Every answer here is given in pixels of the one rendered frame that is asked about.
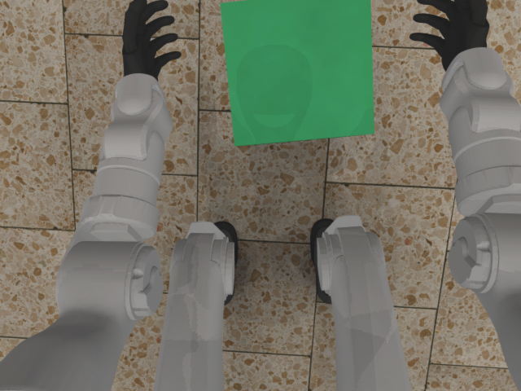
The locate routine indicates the carton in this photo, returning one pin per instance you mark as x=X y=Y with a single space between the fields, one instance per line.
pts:
x=298 y=69

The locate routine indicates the right robot upper arm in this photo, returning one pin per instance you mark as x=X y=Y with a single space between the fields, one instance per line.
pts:
x=485 y=256

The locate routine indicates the robot right hand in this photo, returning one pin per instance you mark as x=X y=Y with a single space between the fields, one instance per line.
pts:
x=467 y=27

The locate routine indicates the robot foot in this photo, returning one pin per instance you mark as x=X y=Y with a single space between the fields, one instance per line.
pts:
x=316 y=232
x=229 y=232

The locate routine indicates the right robot forearm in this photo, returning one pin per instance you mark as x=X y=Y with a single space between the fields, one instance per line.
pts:
x=484 y=132

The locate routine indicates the robot left foot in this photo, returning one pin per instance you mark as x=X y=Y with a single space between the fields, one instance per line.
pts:
x=229 y=232

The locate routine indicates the left robot forearm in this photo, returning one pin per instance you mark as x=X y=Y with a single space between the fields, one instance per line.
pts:
x=123 y=203

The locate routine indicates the robot right foot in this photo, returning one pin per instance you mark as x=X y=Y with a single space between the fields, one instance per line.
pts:
x=316 y=232

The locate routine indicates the robot left hand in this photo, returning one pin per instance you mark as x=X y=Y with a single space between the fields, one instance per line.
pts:
x=138 y=51

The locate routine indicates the left robot upper arm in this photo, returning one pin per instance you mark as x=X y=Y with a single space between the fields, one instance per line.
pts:
x=104 y=288

